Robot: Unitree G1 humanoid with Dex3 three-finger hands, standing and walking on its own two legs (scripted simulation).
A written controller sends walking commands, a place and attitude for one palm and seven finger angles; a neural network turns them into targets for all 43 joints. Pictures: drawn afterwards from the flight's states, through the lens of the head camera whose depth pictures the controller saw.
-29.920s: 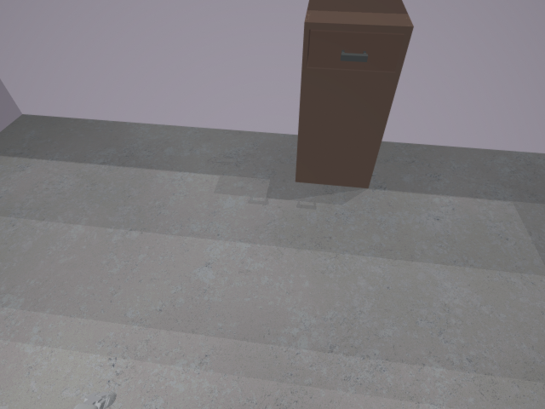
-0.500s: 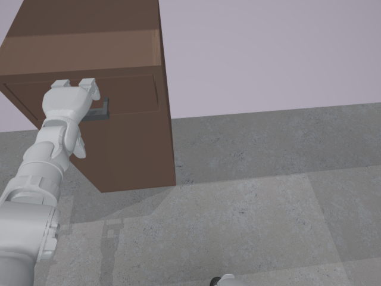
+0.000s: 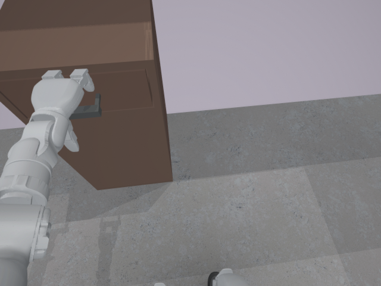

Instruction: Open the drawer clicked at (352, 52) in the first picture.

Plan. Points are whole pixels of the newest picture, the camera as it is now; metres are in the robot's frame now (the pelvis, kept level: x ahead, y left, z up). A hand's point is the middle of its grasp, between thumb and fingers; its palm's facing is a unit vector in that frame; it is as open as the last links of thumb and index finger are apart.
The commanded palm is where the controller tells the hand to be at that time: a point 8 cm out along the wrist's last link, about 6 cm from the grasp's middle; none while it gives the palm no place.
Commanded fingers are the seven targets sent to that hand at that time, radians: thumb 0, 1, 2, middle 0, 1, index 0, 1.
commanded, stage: re-aim the fingers above the handle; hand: left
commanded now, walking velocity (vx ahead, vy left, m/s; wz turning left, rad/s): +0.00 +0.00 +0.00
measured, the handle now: (80, 105) +0.55 +0.27 -0.02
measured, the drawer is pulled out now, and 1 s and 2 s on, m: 0.00 0.00 0.00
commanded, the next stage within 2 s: lower the fingers behind the handle in 0.64 s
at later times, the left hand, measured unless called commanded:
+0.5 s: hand (68, 103) +0.50 +0.26 +0.05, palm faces +0.03 +0.01 -1.00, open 13.8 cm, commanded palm +0.46 +0.26 +0.09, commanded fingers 0.00 -0.50 0.30 -0.30 -1.20 -0.30 -1.20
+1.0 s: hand (69, 117) +0.48 +0.26 +0.03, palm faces -0.07 +0.06 -1.00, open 13.8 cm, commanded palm +0.46 +0.25 +0.08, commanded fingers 0.00 -0.50 0.30 -0.30 -1.20 -0.30 -1.20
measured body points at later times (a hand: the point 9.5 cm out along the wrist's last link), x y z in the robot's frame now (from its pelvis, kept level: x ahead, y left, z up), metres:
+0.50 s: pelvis +0.00 +0.01 +0.00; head +0.11 +0.00 +0.43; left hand +0.49 +0.25 +0.10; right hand +0.02 -0.27 -0.14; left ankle -0.06 +0.09 -0.71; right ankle +0.02 -0.12 -0.71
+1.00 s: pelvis +0.00 +0.00 +0.00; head +0.11 -0.01 +0.43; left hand +0.48 +0.26 +0.08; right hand +0.02 -0.28 -0.14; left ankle -0.06 +0.09 -0.71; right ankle +0.02 -0.12 -0.71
